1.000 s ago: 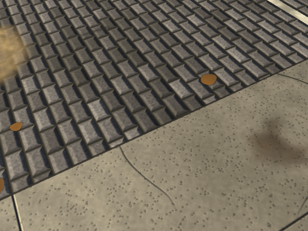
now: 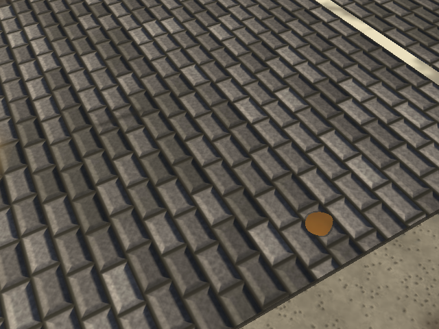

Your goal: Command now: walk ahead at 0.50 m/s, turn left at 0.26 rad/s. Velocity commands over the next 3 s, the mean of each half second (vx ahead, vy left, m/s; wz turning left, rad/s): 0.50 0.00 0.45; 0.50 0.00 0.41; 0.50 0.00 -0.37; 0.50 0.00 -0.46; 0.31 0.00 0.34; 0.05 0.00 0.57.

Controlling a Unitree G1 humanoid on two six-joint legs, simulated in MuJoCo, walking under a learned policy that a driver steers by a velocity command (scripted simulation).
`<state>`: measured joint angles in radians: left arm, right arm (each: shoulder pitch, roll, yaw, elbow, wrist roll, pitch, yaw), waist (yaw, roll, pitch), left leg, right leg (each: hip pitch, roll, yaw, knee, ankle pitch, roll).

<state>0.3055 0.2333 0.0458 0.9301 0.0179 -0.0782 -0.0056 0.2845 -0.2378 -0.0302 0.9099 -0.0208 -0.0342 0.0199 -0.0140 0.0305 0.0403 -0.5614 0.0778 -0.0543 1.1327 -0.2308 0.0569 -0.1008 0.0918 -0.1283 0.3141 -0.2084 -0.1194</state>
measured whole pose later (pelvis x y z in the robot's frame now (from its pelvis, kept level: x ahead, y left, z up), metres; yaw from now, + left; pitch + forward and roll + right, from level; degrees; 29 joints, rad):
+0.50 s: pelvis +0.28 +0.07 +0.00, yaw +17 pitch +0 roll +0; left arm 0.17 0.24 0.03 0.83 0.04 -0.06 -0.01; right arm 0.30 -0.27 -0.07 0.93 0.00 -0.04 0.00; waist -0.01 -0.01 0.06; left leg -0.20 -0.16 0.01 0.38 -0.18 0.15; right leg -0.53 -0.10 0.03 1.15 -0.31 0.01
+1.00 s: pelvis +0.57 +0.10 +0.00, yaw +28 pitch +0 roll +0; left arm 0.25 0.26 0.04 0.84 0.02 -0.07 -0.01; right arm 0.29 -0.29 -0.05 0.86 -0.04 -0.05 0.02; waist -0.01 0.03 0.04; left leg -0.39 -0.04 -0.05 1.12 -0.34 0.06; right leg -0.28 0.05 -0.02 0.43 -0.16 -0.06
